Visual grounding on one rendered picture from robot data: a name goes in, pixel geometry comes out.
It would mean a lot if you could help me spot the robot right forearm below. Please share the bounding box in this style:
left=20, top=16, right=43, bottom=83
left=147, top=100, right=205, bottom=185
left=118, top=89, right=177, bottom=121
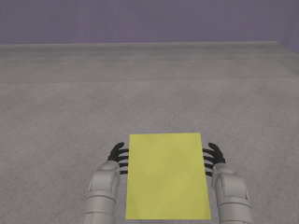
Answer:
left=211, top=162, right=255, bottom=224

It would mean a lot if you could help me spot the carton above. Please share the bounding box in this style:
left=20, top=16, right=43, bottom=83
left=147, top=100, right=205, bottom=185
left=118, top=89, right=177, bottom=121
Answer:
left=125, top=133, right=211, bottom=219

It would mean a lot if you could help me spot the robot right hand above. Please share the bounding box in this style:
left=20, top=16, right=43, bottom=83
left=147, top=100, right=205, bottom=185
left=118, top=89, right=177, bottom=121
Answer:
left=202, top=142, right=226, bottom=176

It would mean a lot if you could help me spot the robot left hand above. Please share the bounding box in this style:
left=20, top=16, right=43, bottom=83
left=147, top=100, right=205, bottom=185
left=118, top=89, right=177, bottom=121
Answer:
left=107, top=142, right=129, bottom=175

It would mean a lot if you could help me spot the robot left forearm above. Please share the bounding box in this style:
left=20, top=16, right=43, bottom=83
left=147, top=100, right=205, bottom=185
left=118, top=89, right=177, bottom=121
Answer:
left=76, top=161, right=121, bottom=224

